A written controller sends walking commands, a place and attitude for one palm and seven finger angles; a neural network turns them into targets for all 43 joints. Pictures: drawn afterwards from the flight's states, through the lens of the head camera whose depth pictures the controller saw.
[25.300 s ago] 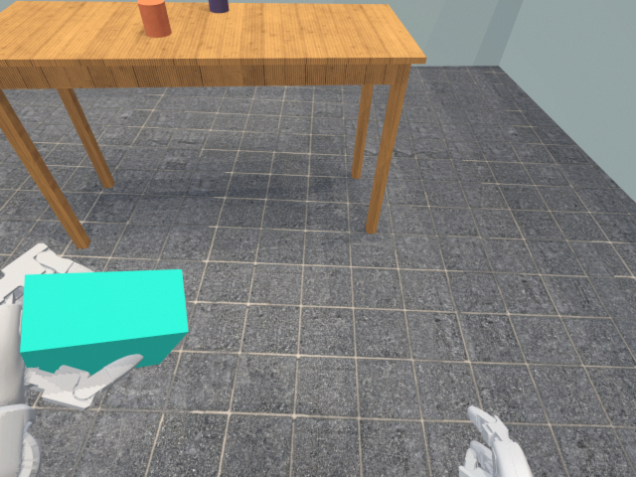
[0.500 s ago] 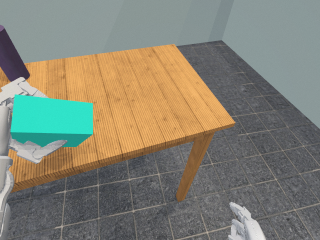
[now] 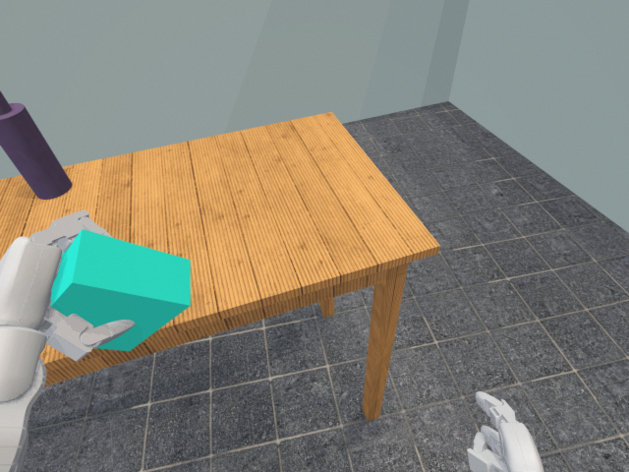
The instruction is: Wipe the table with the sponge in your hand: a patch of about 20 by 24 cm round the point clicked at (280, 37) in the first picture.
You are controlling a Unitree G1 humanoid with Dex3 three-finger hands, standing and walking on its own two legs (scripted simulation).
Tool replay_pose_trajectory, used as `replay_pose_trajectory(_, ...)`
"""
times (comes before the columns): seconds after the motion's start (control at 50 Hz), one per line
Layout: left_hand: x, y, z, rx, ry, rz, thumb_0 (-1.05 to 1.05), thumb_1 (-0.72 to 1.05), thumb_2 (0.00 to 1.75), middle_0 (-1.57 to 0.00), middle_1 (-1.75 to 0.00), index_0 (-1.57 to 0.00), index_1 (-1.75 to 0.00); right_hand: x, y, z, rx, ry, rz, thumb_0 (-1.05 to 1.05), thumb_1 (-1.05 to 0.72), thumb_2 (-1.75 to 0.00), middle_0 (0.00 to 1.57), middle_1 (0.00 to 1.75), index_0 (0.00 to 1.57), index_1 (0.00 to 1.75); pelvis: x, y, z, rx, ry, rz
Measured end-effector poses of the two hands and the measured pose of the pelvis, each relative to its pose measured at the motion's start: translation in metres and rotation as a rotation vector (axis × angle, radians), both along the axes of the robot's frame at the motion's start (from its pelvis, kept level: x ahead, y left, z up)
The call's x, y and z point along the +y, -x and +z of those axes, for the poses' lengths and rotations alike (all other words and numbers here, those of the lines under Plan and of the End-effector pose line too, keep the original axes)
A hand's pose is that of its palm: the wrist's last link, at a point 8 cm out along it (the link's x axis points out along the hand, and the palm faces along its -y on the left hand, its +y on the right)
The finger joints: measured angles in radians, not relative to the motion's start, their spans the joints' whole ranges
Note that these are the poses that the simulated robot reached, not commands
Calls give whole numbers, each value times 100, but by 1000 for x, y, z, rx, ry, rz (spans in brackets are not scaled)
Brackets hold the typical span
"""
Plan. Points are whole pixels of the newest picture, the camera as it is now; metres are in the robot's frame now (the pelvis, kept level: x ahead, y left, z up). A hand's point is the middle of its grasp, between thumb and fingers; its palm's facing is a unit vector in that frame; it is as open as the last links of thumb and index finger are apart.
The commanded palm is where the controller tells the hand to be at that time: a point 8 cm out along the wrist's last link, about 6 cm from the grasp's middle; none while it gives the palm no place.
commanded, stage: turn the palm down, sponge in hand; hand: left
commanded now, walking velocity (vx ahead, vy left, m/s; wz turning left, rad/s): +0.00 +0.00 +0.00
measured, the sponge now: (126, 301) +0.25 +0.25 +0.13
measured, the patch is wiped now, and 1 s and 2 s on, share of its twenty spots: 0.00 0.00 0.00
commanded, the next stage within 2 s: move the sponge above the wiping area in 1.60 s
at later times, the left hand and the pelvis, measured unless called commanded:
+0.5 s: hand (73, 266) +0.24 +0.28 +0.20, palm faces +0.35 -0.36 -0.87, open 9.8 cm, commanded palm +0.20 +0.30 +0.25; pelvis +0.02 +0.02 +0.00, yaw -1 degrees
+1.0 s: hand (42, 261) +0.24 +0.31 +0.21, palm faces +0.27 -0.15 -0.95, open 9.8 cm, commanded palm +0.18 +0.30 +0.28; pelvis -0.01 +0.03 +0.01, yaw -2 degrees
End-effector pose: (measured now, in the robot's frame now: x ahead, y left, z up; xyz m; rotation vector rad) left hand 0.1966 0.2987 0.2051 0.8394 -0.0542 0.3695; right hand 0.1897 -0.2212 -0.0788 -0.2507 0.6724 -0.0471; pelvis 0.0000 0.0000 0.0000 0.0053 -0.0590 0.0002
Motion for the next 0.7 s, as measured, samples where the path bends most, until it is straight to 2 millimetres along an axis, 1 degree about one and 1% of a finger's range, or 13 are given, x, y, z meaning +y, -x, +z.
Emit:
replay_pose_trajectory(0.06,-9,-6,5,6,-46,-36,-1,-47,104,-77,-135,-76,-135,-6,-6,2,-9,-4,-20,2,-90,-90,21,30,21,30,-2,-6,0,8,-2,-12)
replay_pose_trajectory(0.1,-11,-8,10,-5,-71,-38,-1,-47,104,-77,-135,-76,-135,-9,-9,2,-9,-6,-29,2,-90,-90,21,30,21,30,-3,-11,0,14,-3,-16)
replay_pose_trajectory(0.2,-6,-6,18,4,-128,21,-1,-47,104,-77,-135,-76,-135,-13,-16,1,7,-5,-39,2,-90,-90,20,30,21,30,-1,-19,0,23,-6,-20)
replay_pose_trajectory(0.3,1,-5,18,51,-169,73,-1,-47,104,-77,-135,-76,-135,-9,-23,0,13,4,-35,2,-90,-90,20,30,20,30,4,-22,1,23,-4,-17)
replay_pose_trajectory(0.38,-3,-7,21,54,-216,73,-1,-47,104,-77,-135,-76,-135,0,-30,2,-3,-1,-26,2,-91,-90,20,30,20,30,9,-22,1,19,-4,-21)
replay_pose_trajectory(0.46,-6,-7,29,42,-260,70,-1,-47,104,-77,-135,-76,-135,13,-37,7,-23,-20,-13,2,-91,-90,20,30,20,30,14,-20,2,9,-4,-25)
replay_pose_trajectory(0.54,0,-8,37,56,-294,109,-1,-47,104,-77,-135,-76,-135,27,-42,12,-37,-40,8,2,-90,-90,20,30,20,30,19,-15,4,-6,-3,-26)
replay_pose_trajectory(0.62,8,-10,40,99,-318,155,-1,-47,104,-77,-135,-76,-135,40,-46,18,-50,-51,32,2,-90,-90,21,30,21,30,22,-9,6,-20,-4,-28)
replay_pose_trajectory(0.7,7,-10,41,130,-347,155,-1,-47,104,-77,-135,-76,-135,50,-48,23,-67,-55,54,2,-90,-90,21,30,21,30,26,-3,7,-30,-4,-29)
